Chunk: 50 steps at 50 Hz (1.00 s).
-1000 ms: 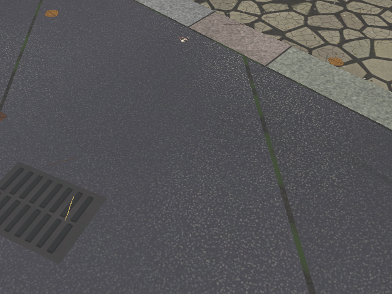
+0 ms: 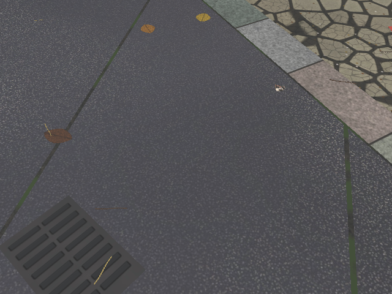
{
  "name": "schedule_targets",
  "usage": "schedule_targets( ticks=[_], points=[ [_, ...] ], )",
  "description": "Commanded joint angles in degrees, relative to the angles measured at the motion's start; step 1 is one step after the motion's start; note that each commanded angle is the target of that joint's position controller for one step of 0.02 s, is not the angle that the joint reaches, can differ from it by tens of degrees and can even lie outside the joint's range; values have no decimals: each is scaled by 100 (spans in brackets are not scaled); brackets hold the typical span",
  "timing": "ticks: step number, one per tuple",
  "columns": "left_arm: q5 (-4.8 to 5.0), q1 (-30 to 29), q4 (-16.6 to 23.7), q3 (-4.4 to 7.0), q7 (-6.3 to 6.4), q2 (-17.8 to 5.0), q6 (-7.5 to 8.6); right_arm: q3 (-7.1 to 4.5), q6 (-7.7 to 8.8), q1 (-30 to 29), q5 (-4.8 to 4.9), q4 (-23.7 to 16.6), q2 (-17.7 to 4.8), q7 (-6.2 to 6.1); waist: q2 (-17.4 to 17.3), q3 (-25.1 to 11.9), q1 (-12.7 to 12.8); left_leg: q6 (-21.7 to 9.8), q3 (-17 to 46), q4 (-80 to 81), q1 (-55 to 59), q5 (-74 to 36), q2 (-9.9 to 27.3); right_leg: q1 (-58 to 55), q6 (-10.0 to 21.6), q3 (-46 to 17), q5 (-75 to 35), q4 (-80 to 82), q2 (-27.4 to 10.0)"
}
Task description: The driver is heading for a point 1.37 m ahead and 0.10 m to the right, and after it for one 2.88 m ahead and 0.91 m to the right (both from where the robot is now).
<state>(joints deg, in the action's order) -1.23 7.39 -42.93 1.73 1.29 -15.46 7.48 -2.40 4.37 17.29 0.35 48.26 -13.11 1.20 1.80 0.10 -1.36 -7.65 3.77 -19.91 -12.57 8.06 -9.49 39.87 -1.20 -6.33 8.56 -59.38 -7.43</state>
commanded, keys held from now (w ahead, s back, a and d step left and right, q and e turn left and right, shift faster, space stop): w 1.00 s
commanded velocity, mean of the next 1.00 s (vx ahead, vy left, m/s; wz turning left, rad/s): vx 0.50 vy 0.00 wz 0.10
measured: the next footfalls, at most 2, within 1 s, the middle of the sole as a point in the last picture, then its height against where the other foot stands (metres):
right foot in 0.26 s outside the picture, level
left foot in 0.78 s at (166, 272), level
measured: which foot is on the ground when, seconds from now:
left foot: down 0.00-0.28, up 0.30-0.76, down 0.78-1.00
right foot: up 0.00-0.24, down 0.26-0.78, up 0.80-1.00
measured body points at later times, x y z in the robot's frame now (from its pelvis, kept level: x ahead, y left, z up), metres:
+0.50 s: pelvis +0.27 -0.07 +0.01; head +0.29 -0.07 +0.46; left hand +0.30 +0.20 -0.11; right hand +0.43 -0.32 -0.11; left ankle +0.33 +0.10 -0.67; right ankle +0.27 -0.15 -0.74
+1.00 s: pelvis +0.53 +0.02 +0.00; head +0.55 +0.03 +0.45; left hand +0.64 +0.30 -0.11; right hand +0.62 -0.25 -0.11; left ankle +0.54 +0.10 -0.74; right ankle +0.58 -0.15 -0.66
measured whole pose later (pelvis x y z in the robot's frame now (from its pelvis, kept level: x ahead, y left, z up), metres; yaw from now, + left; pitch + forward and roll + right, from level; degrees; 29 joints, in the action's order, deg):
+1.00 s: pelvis +0.53 +0.02 +0.00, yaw +4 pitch +2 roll +1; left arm 0.4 13.0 -44.8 2.5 0.1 -17.1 4.3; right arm -2.6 5.5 17.6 -0.1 46.6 -14.7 1.9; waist 2.8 -0.3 -1.5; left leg -4.4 -2.4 -18.6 -11.9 8.6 -3.8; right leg 35.3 0.3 -2.1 14.1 -61.1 -6.2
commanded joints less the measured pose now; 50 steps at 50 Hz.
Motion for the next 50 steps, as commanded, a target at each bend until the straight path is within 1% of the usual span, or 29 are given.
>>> schedule_targets(
  ticks=[1,3,8,10,12,13,14,15,16,17,18,19,22,25,28,31,34,36,37,38,39,40,41,42,43,44,45,47,50],
  points=[
    [-23,48,279,37,72,-202,-53,-185,106,-53,49,-402,-816,-120,-440,45,23,-750,872,803,-883,-858,1206,-760,-131,441,-1157,1342,222],
    [44,-372,373,-1,42,-139,-34,-182,95,251,91,-305,-829,-126,-560,-9,-233,-622,932,697,-516,-587,1266,-861,-109,468,-1554,2152,361],
    [136,-1087,716,38,-155,-403,102,-166,47,626,69,-175,-900,-125,-628,65,-502,-633,1644,171,820,-565,1873,-412,168,388,-897,2924,473],
    [136,-900,735,73,-216,-506,159,-176,-12,576,42,-180,-975,-143,-775,-11,-334,-535,1791,-82,1110,-1063,1994,-743,350,455,-408,3166,585],
    [104,128,468,202,-190,-731,190,-133,-43,333,28,-260,-922,-134,-786,-528,224,-310,1501,-971,910,-2431,1620,-2344,674,555,-543,3496,703],
    [59,1208,303,302,-146,-1050,188,-43,-18,150,-47,-406,-751,-116,-405,-1316,724,-87,1096,-2431,130,-2075,1283,-3932,1110,-233,-791,3327,-83],
    [31,2036,90,471,-141,-1492,96,72,102,865,57,-370,-383,-82,1148,-2094,709,393,353,-4465,-2041,-25,422,-6131,2043,-2382,74,3509,-1207],
    [134,2100,11,368,-176,-1020,48,50,182,866,110,-358,-653,-60,1331,-1891,709,417,600,-5196,-3038,2294,515,-6185,2081,-3517,852,4109,-1581],
    [186,1687,84,272,-165,-691,14,-51,197,356,189,-441,-1022,-45,727,-945,667,385,635,-5536,-3453,1902,856,-5427,1807,-2937,1202,4235,-1425],
    [172,1253,195,215,-175,-585,-29,-35,178,-15,142,-529,-974,-51,144,-485,526,403,365,-5423,-3364,1408,1136,-4657,1629,-2227,894,4393,-1171],
    [157,1001,215,179,-213,-505,-48,-42,163,-205,50,-585,-866,-55,-91,-83,391,445,233,-5028,-3281,1089,1304,-4026,1577,-1790,417,4617,-912],
    [117,866,224,142,-244,-426,-39,-68,127,-176,-6,-579,-802,-69,-23,15,232,477,193,-4759,-3010,886,1467,-3618,1487,-1426,21,4778,-704],
    [136,885,105,173,-299,-529,1,-24,37,-11,-19,-552,-537,-95,255,-9,69,644,-30,-4272,-2686,505,1553,-3141,1527,-678,-1058,5042,-409],
    [162,1099,-42,227,-246,-701,-42,10,60,-566,-52,-753,-450,-120,172,44,190,744,-138,-3217,-2805,-281,1581,-3182,1472,-227,-1761,5105,-306],
    [208,1360,-173,236,-191,-773,-110,53,113,-1181,-22,-912,-337,-72,211,103,406,723,-269,-2024,-2441,-1145,1436,-3185,1288,105,-1613,5098,-152],
    [249,1683,-348,246,-179,-847,-160,50,140,-1711,42,-1092,-379,1,247,235,594,680,-304,-1460,-2344,-1321,1321,-3499,1274,5,-1259,5016,-342],
    [259,1777,-470,265,-144,-893,-246,20,193,-2026,69,-1287,-492,99,280,336,565,489,-251,-1097,-2454,-851,1272,-4075,1193,-159,-1378,4757,-637],
    [252,1689,-488,297,-115,-997,-308,-32,227,-1845,56,-1283,-625,135,341,190,376,342,-346,-904,-1982,-446,1145,-4280,1085,-168,-1999,4411,-701],
    [245,1572,-472,303,-105,-1045,-337,-102,236,-1440,41,-1185,-747,122,361,-66,107,233,-503,-752,-1309,-387,978,-4251,994,-30,-2858,3916,-575],
    [209,1533,-443,259,-100,-952,-357,-237,230,-604,29,-933,-1000,77,264,-612,-277,59,-550,-704,-95,-505,925,-3956,854,200,-3373,2946,-280],
    [97,1491,-267,152,-85,-735,-337,-365,213,532,-42,-723,-1449,7,-286,-1499,-689,-347,536,-910,1710,-840,1938,-2793,645,477,-2088,1196,63],
    [137,2290,-217,-73,-143,30,-210,-456,167,873,-80,-612,-1865,22,-1880,-2227,-319,-1275,3143,-438,3669,107,3199,-409,285,546,1779,-799,1055],
    [255,2070,-318,49,-171,-552,-102,-325,144,935,8,-604,-1298,25,-1463,-2163,-531,-1214,3750,50,3564,843,3181,296,333,-142,2426,-1519,851],
    [366,1469,-133,144,-193,-859,-51,-248,137,497,38,-659,-1096,6,-1104,-1223,-465,-934,2869,170,2769,669,2976,636,379,-25,1949,-1594,566],
    [320,1130,-54,137,-168,-814,-48,-202,128,54,19,-735,-981,10,-597,-775,-281,-771,2182,290,1920,128,2726,439,355,149,1404,-1325,292],
    [218,964,-19,161,-145,-753,-75,-164,127,-245,-17,-766,-843,39,-430,-435,-110,-702,1757,483,1221,-347,2505,220,302,216,1095,-992,144],
    [181,1072,-29,179,-140,-684,-141,-126,148,-392,-70,-773,-730,58,-549,-348,95,-657,1455,670,767,-598,2335,-131,276,180,886,-796,5],
    [182,1273,-80,153,-129,-455,-272,-150,216,-416,-45,-687,-754,86,-634,-286,264,-729,1085,969,297,-872,2214,-458,195,247,701,-546,-39],
    [128,840,92,154,-88,-402,-338,-207,244,-234,-38,-501,-935,25,-513,-28,243,-773,688,1201,151,-1196,2175,-113,63,278,67,85,-99]
  ],
)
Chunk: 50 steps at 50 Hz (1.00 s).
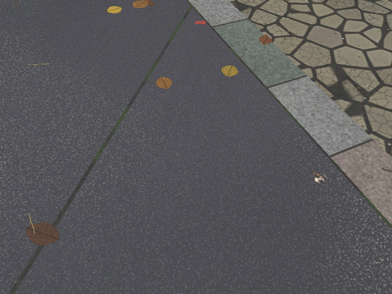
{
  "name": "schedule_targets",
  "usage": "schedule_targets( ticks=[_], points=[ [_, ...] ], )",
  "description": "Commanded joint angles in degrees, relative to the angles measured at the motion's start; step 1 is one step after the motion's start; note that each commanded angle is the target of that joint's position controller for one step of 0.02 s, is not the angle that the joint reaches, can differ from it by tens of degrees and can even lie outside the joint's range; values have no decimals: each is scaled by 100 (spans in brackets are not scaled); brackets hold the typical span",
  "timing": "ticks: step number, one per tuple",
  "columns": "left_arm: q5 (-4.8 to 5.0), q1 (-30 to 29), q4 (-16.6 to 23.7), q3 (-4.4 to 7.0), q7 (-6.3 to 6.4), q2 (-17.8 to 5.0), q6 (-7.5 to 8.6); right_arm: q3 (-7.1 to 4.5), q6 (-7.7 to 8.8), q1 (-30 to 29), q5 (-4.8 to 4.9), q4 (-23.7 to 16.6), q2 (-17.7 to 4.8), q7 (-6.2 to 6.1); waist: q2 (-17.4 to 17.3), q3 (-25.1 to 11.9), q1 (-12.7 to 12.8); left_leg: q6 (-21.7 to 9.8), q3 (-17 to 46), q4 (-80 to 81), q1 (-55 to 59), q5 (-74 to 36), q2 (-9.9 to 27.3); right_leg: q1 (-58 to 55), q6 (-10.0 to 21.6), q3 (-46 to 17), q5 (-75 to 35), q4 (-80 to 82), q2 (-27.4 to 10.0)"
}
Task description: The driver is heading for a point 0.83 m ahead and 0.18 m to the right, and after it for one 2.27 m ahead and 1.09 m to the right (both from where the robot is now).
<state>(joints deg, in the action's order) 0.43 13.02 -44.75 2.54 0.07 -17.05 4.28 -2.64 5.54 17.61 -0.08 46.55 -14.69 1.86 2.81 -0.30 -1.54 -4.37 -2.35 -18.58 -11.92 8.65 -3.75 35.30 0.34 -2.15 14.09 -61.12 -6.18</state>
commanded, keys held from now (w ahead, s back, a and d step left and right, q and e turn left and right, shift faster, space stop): w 0.74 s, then w+e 0.26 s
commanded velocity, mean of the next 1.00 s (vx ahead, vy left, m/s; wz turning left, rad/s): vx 0.50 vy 0.00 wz -0.06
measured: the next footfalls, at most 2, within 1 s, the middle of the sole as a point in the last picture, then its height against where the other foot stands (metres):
right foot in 0.32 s outside the picture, level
left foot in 0.86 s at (167, 262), level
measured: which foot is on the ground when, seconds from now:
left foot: down 0.00-0.34, up 0.36-0.84, down 0.86-1.00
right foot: up 0.00-0.30, down 0.32-0.86, up 0.88-1.00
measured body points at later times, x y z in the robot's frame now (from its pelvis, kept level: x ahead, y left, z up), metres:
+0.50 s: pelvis +0.26 -0.07 +0.00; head +0.28 -0.08 +0.45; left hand +0.36 +0.19 -0.11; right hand +0.35 -0.35 -0.13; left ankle +0.23 +0.08 -0.66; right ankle +0.29 -0.16 -0.75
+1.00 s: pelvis +0.52 -0.01 -0.01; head +0.55 +0.01 +0.44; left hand +0.58 +0.27 -0.15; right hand +0.64 -0.28 -0.11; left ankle +0.58 +0.09 -0.75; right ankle +0.41 -0.15 -0.66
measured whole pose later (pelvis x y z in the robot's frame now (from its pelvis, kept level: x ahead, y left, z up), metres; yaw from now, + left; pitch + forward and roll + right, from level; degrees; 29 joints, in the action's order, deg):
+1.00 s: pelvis +0.52 -0.01 -0.01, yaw -5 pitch +2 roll +0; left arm 1.9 19.2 -50.6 3.5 0.4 -16.4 3.5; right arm -3.0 6.0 9.0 -0.3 46.1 -14.2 1.3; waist 2.2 1.3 0.8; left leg -2.0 -4.6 -27.3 -19.4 9.7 0.2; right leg 23.5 2.1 -3.4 21.9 -65.6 -1.9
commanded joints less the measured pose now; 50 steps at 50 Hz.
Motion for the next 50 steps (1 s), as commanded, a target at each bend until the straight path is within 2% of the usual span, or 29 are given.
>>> schedule_targets(
  ticks=[1,6,10,13,14,15,16,17,18,19,20,21,22,24,26,29,33,36,38,41,42,43,44,45,46,47,48,49,50],
  points=[
    [-45,73,333,69,33,-221,-14,-188,107,-173,12,-272,-800,-70,-584,62,204,-1063,1204,1094,158,-1300,1572,464,-109,-133,-791,565,-229],
    [-2,-889,578,13,-65,-65,69,-196,17,250,78,-30,-944,-146,-573,241,-159,-794,776,1082,447,-1062,1414,282,-56,69,-1937,2202,-14],
    [60,-1501,849,6,-193,-108,126,-206,-80,599,114,201,-1018,-161,-609,404,-359,-750,895,800,1077,-922,1692,372,58,117,-1641,2810,124],
    [56,-1433,926,42,-273,-239,178,-242,-159,558,131,287,-1108,-198,-736,322,-199,-605,981,405,1452,-1433,1870,26,278,177,-1039,3116,252],
    [44,-1156,867,86,-273,-326,191,-253,-184,457,134,285,-1156,-207,-790,165,-11,-530,917,94,1458,-2084,1822,-464,371,302,-916,3231,387],
    [17,-534,682,185,-245,-480,193,-238,-211,349,131,272,-1137,-214,-736,-204,338,-408,702,-633,1347,-2954,1584,-1380,507,479,-974,3405,581],
    [-12,445,423,324,-186,-802,188,-163,-210,331,70,203,-956,-225,-533,-909,724,-219,439,-1872,694,-2824,1269,-2907,746,200,-1240,3237,297],
    [-132,1220,344,460,-135,-1413,160,11,-111,780,-9,23,-424,-206,642,-1842,737,167,75,-4128,-1408,-741,542,-5207,1489,-1966,-1142,3238,-1192],
    [-46,1434,245,413,-159,-1206,120,69,20,978,57,115,-311,-159,1417,-2357,722,284,645,-5312,-2687,2359,46,-5906,2005,-3956,-358,4142,-1768],
    [-4,1111,297,292,-156,-835,112,-87,97,550,197,53,-901,-121,810,-1567,759,210,931,-5792,-3266,2181,433,-5323,1719,-3443,151,4291,-1577],
    [1,709,369,233,-144,-663,98,-97,121,72,242,-77,-938,-111,436,-924,642,155,752,-5661,-3319,1665,728,-4495,1500,-2598,4,4381,-1341],
    [-28,339,396,186,-166,-528,94,-96,98,-166,171,-117,-844,-133,54,-461,460,181,633,-5276,-3108,1238,937,-3652,1391,-2023,-420,4596,-1075],
    [-65,108,423,139,-188,-368,122,-135,33,-168,95,-102,-807,-161,77,-253,270,203,663,-4914,-2779,948,1107,-3096,1296,-1630,-762,4796,-856],
    [-70,8,371,152,-215,-367,187,-111,-108,81,77,-11,-565,-179,216,-186,58,288,616,-4645,-2305,656,1165,-2549,1335,-1225,-1142,5120,-692],
    [-63,104,257,191,-194,-481,236,-114,-176,-41,49,-57,-502,-209,135,-65,8,382,593,-4298,-2446,308,1189,-2439,1406,-902,-1526,5294,-653],
    [-45,370,81,224,-108,-578,197,-108,-160,-635,9,-228,-444,-212,33,100,150,471,580,-3340,-2819,-542,1205,-2649,1337,-582,-1723,5407,-589],
    [10,676,-116,247,-40,-691,138,-55,-94,-1388,46,-406,-315,-136,52,264,421,457,407,-2057,-2612,-1394,1015,-2821,1156,-237,-1502,5445,-472],
    [49,961,-314,267,-24,-749,77,-36,-57,-1869,91,-581,-326,-58,60,401,596,415,351,-1554,-2621,-1331,909,-3222,1148,-253,-1379,5307,-639],
    [76,1069,-422,281,-5,-756,21,-40,-17,-2097,107,-711,-374,5,82,478,619,319,399,-1295,-2611,-1039,867,-3498,1105,-377,-1444,5111,-793],
    [106,931,-463,326,35,-877,-60,-120,73,-1775,99,-685,-590,49,217,296,313,163,334,-956,-1848,-470,669,-3647,972,-615,-2026,4594,-882],
    [109,789,-439,322,43,-891,-84,-206,96,-1247,83,-535,-730,24,202,11,-10,68,189,-760,-1037,-438,510,-3527,864,-509,-2734,4027,-697],
    [60,776,-401,247,44,-694,-88,-354,110,-316,47,-269,-1044,-36,54,-649,-392,-113,289,-868,413,-582,654,-3013,679,-277,-2835,2908,-338],
    [-105,832,-223,93,43,-280,-72,-469,88,719,-34,-139,-1523,-110,-837,-1643,-691,-459,1642,-1007,2177,-678,1919,-1768,418,71,-977,939,180],
    [62,1565,-208,-25,18,217,42,-488,44,813,-67,-42,-1692,-72,-2335,-2193,-296,-1195,4027,-231,3505,525,2864,192,187,-149,2015,-618,945],
    [202,1211,-309,138,22,-488,96,-346,46,623,-18,-128,-1085,-74,-1498,-1652,-488,-975,3855,49,3012,1180,2672,706,202,-677,1868,-1227,610],
    [250,751,-173,214,23,-687,108,-266,60,236,22,-171,-832,-91,-1190,-937,-422,-727,2965,150,2289,1070,2518,911,255,-568,1298,-1239,363],
    [211,559,-162,218,55,-599,80,-215,71,-175,6,-201,-695,-84,-787,-590,-224,-604,2391,331,1556,620,2296,651,221,-472,801,-1046,114],
    [145,485,-157,251,68,-530,27,-180,84,-454,-12,-193,-534,-75,-808,-279,-79,-542,1888,543,1021,277,2086,463,193,-468,467,-767,-30],
    [148,613,-178,264,53,-422,-47,-167,111,-588,-60,-165,-477,-80,-965,-196,77,-491,1502,726,665,32,1973,138,176,-486,233,-652,-150]
  ],
)
Velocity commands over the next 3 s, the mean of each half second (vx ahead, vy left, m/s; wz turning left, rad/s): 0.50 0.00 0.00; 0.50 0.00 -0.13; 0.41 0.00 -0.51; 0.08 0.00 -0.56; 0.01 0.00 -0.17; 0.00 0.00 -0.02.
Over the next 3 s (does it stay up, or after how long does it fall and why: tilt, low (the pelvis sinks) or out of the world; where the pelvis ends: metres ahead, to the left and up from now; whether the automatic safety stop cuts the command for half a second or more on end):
stays up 0.83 -0.12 -0.01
